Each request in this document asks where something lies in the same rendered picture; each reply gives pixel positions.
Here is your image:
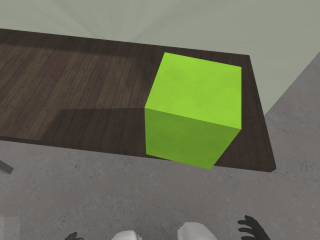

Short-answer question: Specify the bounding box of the table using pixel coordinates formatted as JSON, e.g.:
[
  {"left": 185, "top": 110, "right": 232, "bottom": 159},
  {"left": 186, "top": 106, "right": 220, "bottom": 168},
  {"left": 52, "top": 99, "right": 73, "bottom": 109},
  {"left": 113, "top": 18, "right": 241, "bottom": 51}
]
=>
[{"left": 0, "top": 28, "right": 277, "bottom": 175}]

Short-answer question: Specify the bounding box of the carton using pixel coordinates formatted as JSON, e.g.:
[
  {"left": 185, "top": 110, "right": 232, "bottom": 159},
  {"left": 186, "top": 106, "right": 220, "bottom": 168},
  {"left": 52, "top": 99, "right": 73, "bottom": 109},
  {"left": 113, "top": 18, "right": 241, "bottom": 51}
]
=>
[{"left": 144, "top": 52, "right": 242, "bottom": 170}]

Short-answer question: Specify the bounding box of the right robot thigh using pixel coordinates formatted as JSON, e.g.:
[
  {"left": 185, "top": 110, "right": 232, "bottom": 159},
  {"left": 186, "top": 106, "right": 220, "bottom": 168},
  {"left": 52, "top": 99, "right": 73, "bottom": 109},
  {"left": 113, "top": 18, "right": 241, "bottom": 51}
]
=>
[{"left": 177, "top": 222, "right": 218, "bottom": 240}]

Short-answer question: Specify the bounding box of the robot thigh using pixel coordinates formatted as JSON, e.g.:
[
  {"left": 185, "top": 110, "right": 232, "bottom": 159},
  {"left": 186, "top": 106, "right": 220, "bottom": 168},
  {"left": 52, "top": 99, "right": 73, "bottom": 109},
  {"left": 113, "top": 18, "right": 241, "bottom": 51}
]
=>
[
  {"left": 177, "top": 222, "right": 218, "bottom": 240},
  {"left": 111, "top": 230, "right": 142, "bottom": 240}
]

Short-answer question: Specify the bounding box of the robot right hand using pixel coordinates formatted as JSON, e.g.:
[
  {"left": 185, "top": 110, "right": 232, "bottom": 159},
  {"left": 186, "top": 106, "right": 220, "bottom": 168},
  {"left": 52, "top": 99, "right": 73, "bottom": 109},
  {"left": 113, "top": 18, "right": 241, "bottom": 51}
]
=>
[{"left": 237, "top": 215, "right": 270, "bottom": 240}]

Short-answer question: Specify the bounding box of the left robot thigh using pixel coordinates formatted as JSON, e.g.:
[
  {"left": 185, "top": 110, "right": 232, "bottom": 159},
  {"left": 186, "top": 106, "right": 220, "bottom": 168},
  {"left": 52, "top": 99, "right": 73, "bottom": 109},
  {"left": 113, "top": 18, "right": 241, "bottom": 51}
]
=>
[{"left": 111, "top": 230, "right": 142, "bottom": 240}]

